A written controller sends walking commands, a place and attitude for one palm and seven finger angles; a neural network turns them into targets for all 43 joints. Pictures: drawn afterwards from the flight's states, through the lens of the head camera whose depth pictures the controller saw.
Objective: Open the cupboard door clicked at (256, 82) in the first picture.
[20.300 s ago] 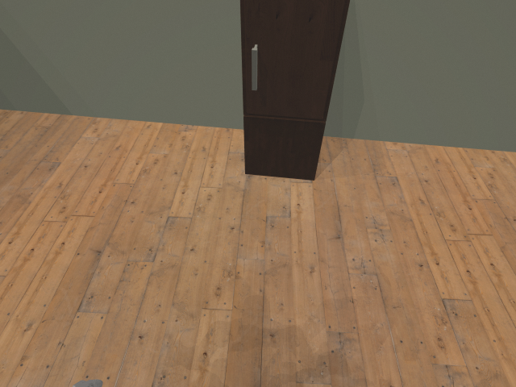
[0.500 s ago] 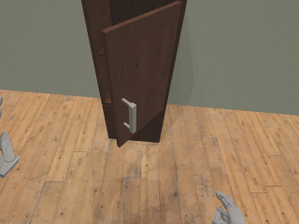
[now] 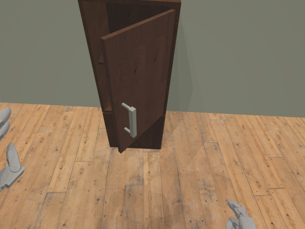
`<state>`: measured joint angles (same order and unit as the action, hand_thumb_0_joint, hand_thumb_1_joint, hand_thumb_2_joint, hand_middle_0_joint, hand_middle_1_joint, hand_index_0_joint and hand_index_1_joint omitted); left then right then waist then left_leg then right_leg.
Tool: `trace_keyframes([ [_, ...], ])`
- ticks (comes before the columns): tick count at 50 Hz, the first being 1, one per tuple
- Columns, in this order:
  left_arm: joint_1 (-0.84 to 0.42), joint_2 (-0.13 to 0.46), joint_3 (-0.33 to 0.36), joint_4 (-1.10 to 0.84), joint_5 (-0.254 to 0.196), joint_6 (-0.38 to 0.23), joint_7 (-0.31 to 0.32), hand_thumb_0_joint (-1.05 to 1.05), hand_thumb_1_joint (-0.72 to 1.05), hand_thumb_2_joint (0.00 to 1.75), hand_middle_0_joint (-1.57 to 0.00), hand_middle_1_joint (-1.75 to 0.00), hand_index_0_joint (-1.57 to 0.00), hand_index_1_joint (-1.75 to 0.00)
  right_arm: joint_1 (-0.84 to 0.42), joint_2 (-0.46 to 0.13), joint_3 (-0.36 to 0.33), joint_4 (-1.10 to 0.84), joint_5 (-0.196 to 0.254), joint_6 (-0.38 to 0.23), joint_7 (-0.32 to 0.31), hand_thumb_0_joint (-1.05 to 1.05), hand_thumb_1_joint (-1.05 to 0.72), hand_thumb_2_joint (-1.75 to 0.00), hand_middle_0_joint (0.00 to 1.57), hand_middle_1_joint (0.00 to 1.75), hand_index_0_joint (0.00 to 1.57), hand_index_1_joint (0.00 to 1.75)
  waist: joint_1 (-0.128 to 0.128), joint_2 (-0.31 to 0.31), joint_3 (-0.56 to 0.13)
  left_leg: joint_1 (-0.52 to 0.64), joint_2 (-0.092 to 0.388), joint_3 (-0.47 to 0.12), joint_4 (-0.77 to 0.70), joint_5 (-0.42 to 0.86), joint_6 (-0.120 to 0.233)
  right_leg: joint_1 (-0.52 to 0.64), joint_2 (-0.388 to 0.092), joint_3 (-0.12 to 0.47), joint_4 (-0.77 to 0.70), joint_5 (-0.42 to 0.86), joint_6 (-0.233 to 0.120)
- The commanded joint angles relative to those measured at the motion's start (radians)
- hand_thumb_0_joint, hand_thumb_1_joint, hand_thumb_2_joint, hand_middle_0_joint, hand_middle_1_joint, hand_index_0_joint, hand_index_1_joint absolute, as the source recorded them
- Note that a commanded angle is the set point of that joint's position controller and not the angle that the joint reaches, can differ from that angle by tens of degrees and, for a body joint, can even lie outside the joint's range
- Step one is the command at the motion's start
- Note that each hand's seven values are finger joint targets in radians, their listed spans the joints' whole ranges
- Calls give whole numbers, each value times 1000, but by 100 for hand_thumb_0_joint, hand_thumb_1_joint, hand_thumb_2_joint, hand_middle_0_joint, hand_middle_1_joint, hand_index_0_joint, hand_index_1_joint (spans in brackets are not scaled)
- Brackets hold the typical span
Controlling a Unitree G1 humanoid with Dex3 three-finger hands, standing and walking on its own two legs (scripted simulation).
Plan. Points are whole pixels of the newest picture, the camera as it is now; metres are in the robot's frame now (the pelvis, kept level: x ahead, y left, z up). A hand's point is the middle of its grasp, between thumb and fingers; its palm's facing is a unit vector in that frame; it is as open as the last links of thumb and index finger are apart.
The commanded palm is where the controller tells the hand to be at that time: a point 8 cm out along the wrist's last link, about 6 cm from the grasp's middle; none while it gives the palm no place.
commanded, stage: let the arm hang, fingers relaxed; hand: left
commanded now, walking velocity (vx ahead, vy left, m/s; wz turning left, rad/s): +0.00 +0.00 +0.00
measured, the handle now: (129, 120) +0.55 +0.12 -0.11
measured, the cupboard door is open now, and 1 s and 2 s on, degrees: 53 53 53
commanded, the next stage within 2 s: look to check the result in 1.18 s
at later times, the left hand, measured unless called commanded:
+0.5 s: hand out of the picture -0.05 +0.17 -0.19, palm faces +0.03 -0.99 -0.13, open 7.2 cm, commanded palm none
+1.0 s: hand out of the picture +0.01 +0.18 -0.17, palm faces +0.04 -0.97 -0.22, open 7.3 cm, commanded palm none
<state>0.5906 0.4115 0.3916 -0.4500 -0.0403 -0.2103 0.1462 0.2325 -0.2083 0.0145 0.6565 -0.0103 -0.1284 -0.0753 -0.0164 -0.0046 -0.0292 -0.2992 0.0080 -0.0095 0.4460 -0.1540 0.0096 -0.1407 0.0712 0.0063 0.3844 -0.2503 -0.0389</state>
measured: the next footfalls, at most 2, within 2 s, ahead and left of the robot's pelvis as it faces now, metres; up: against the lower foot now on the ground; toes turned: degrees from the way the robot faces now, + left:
none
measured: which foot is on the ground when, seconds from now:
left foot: down 0.00-1.00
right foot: down 0.00-1.00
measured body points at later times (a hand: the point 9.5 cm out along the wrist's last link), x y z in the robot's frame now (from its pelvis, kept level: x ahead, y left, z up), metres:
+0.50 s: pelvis -0.01 +0.00 +0.00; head +0.01 +0.03 +0.45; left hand -0.05 +0.23 -0.17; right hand +0.01 -0.27 -0.13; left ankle +0.05 +0.11 -0.74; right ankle -0.03 -0.09 -0.74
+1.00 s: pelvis +0.00 +0.00 +0.00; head +0.00 -0.01 +0.45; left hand +0.00 +0.23 -0.16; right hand +0.01 -0.22 -0.16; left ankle +0.05 +0.11 -0.74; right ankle -0.03 -0.10 -0.74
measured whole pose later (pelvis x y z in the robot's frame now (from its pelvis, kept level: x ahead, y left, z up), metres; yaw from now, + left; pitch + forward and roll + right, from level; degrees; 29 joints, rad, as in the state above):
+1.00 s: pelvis +0.00 +0.00 +0.00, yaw +1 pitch -2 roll +0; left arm 0.27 0.17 0.00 1.13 0.01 -0.01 0.04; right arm 0.25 -0.16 0.00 1.14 -0.02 0.01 -0.03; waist -0.01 0.01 0.01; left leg -0.25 -0.03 -0.02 0.41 -0.14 0.01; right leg -0.12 0.04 -0.01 0.43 -0.28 -0.04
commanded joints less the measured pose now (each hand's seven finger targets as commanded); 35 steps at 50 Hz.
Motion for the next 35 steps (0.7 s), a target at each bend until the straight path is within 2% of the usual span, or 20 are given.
trace_keyframes([
  [1, -84, 174, 129, -190, -5, -56, 22, 0, 90, 90, -20, -30, -20, -30, -110, -124, -46, -158, 4, -48, -15, 0, -90, -90, 20, 30, 20, 30, 3, 72, -40, 137, 46, -46, -72, 14, 7, -105, -77, 68, -111, 55, 35],
  [3, -95, 170, 122, -189, -4, -52, 22, 0, 90, 90, -20, -30, -20, -30, -110, -125, -45, -157, 5, -45, -14, 0, -90, -90, 20, 30, 20, 30, 3, 78, -37, 140, 43, -42, -73, 25, 7, -104, -75, 68, -117, 71, 35],
  [4, -157, -17, -297, 600, 83, 104, -124, 0, 90, 90, -20, -30, -20, -30, -180, -295, -90, 91, 19, -69, 77, 0, -90, -90, 20, 30, 20, 30, -13, 89, 33, 11, 83, -103, 79, 257, 19, -177, -142, 17, 69, 197, 7],
  [5, -152, -38, -278, 634, 79, 175, -143, 0, 90, 90, -20, -30, -20, -30, -97, -240, -97, 113, 15, -13, 74, 0, -90, -90, 20, 30, 20, 30, 0, 50, -57, 106, 92, -75, 75, 327, 7, -177, -149, 76, 40, 192, 6],
  [6, -186, -43, -285, 661, 75, 183, -144, 0, 90, 90, -20, -30, -20, -30, -63, -236, -89, 113, 6, 11, 72, 0, -90, -90, 20, 30, 20, 30, 3, -19, -84, 102, 106, -108, 76, 280, 28, -177, -134, 59, 62, 102, -5],
  [8, -248, -13, -289, 762, 80, 180, -144, 0, 90, 90, -20, -30, -20, -30, -88, -242, -73, 116, -3, 45, 70, 0, -90, -90, 20, 30, 20, 30, 14, -154, -49, 58, 102, -142, 61, 210, 55, -163, -127, 74, 57, 66, -13],
  [9, -282, 1, -293, 826, 81, 179, -145, 0, 90, 90, -20, -30, -20, -30, -103, -248, -70, 129, -8, 54, 70, 0, -90, -90, 20, 30, 20, 30, 12, -190, -37, 56, 91, -140, 60, 172, 53, -167, -138, 92, 40, 55, -18],
  [10, -318, 17, -300, 888, 80, 181, -144, 0, 90, 90, -20, -30, -20, -30, -115, -251, -68, 137, -11, 66, 73, 0, -90, -90, 20, 30, 20, 30, 8, -190, -4, 53, 81, -137, 47, 133, 49, -184, -149, 109, 22, 26, -26],
  [11, -341, 24, -307, 955, 77, 183, -141, 0, 90, 90, -20, -30, -20, -30, -123, -251, -65, 155, -16, 77, 74, 0, -90, -90, 20, 30, 20, 30, 6, -159, 8, 56, 74, -130, 34, 118, 46, -180, -156, 125, 12, 29, -30],
  [13, -372, 30, -325, 1080, 71, 192, -134, 0, 90, 90, -20, -30, -20, -30, -130, -241, -53, 188, -20, 95, 74, 0, -90, -90, 20, 30, 20, 30, 9, -47, 25, 50, 72, -140, -21, 77, 41, -144, -149, 127, 6, 3, -27],
  [17, -356, 7, -350, 1291, 61, 199, -129, 0, 90, 90, -20, -30, -20, -30, -107, -197, -34, 261, -17, 110, 63, 0, -90, -90, 20, 30, 20, 30, 16, 105, 16, 61, 71, -141, -81, 1, 33, -72, -144, 125, -29, -20, -22],
  [19, -330, -13, -355, 1374, 56, 199, -130, 0, 90, 90, -20, -30, -20, -30, -86, -174, -29, 301, -14, 113, 56, 0, -90, -90, 20, 30, 20, 30, 17, 144, 9, 80, 71, -134, -92, -17, 29, -60, -149, 119, -48, -14, -23],
  [20, -319, -16, -353, 1404, 56, 198, -129, 0, 90, 90, -20, -30, -20, -30, -72, -174, -30, 315, -10, 115, 52, 0, -90, -90, 20, 30, 20, 30, 18, 119, 9, 90, 73, -132, -87, -16, 28, -53, -147, 117, -62, -15, -24],
  [21, -312, -37, -354, 1435, 54, 199, -129, 0, 90, 90, -20, -30, -20, -30, -58, -161, -32, 333, -12, 117, 49, 0, -90, -90, 20, 30, 20, 30, 15, 147, 14, 92, 73, -132, -91, -32, 27, -57, -152, 116, -70, -19, -27],
  [23, -292, -49, -356, 1484, 52, 199, -130, 0, 90, 90, -20, -30, -20, -30, -30, -154, -32, 363, -9, 119, 43, 0, -90, -90, 20, 30, 20, 30, 12, 154, 23, 95, 76, -136, -101, -50, 27, -55, -149, 109, -78, -22, -29],
  [24, -281, -55, -359, 1504, 51, 199, -129, 0, 90, 90, -20, -30, -20, -30, -20, -151, -32, 376, -8, 120, 41, 0, -90, -90, 20, 30, 20, 30, 13, 138, 25, 99, 78, -135, -102, -47, 29, -54, -148, 104, -80, -16, -29],
  [25, -272, -64, -358, 1517, 51, 200, -129, 0, 90, 90, -20, -30, -20, -30, -6, -152, -35, 382, -6, 123, 39, 0, -90, -90, 20, 30, 20, 30, 14, 91, 36, 108, 83, -136, -102, -63, 32, -63, -145, 94, -89, -34, -29],
  [28, -251, -85, -364, 1553, 51, 205, -126, 0, 90, 90, -20, -30, -20, -30, 29, -141, -39, 408, -7, 128, 35, 0, -90, -90, 20, 30, 20, 30, 11, 79, 68, 87, 86, -150, -123, -110, 35, -77, -144, 87, -86, -56, -28],
  [31, -238, -94, -367, 1572, 51, 207, -123, 0, 90, 90, -20, -30, -20, -30, 52, -130, -42, 421, -8, 132, 34, 0, -90, -90, 20, 30, 20, 30, 9, 37, 95, 81, 87, -150, -129, -125, 38, -91, -143, 80, -86, -75, -29],
  [35, -221, -104, -367, 1578, 51, 206, -118, 0, 90, 90, -20, -30, -20, -30, 64, -119, -44, 432, -7, 132, 34, 0, -90, -90, 20, 30, 20, 30, 16, 14, 106, 74, 87, -150, -134, -135, 42, -96, -141, 76, -81, -87, -28],
])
